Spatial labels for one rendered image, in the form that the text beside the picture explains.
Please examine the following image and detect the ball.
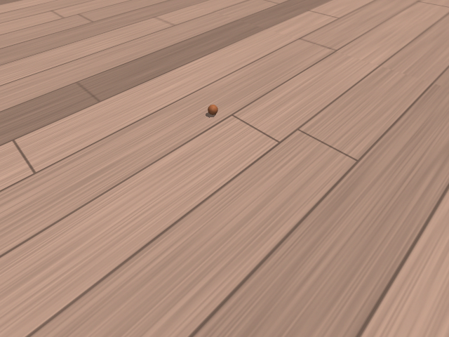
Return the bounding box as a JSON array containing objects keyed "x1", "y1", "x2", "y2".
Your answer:
[{"x1": 208, "y1": 105, "x2": 218, "y2": 115}]

